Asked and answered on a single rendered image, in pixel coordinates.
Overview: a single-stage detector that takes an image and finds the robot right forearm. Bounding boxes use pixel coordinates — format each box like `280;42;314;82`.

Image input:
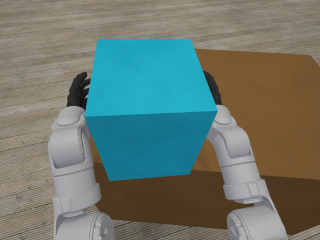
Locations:
206;104;288;239

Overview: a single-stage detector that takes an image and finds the carton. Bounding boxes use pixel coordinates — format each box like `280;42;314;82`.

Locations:
84;39;218;181

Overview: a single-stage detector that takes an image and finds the robot left upper arm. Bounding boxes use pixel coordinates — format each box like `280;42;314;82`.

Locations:
55;212;115;240

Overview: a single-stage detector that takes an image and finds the robot right upper arm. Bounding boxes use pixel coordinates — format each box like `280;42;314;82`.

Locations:
227;204;287;240

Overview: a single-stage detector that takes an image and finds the right robot hand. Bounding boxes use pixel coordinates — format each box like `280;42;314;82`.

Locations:
202;70;222;105

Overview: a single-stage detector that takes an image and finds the left robot hand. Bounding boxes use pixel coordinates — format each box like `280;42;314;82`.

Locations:
66;71;91;111

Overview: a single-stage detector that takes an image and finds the robot left forearm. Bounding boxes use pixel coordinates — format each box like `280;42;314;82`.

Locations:
47;106;102;240

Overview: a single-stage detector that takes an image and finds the pedestal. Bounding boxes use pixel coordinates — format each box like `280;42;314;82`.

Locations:
89;48;320;235

